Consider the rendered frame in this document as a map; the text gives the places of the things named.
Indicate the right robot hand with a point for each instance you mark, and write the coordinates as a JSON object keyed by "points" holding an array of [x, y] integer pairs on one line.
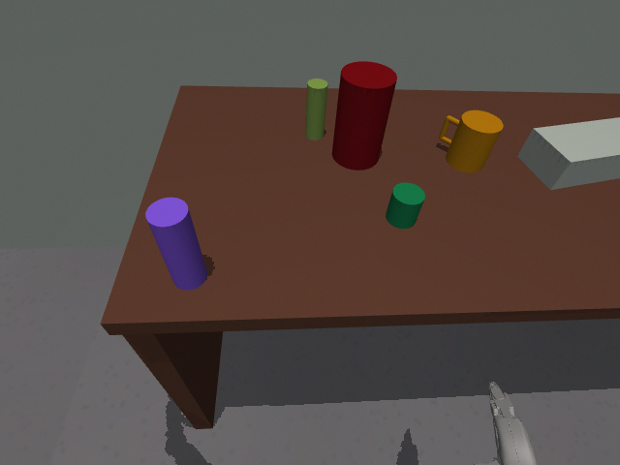
{"points": [[512, 441]]}

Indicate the desk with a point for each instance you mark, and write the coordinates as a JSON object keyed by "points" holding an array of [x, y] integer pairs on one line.
{"points": [[292, 240]]}

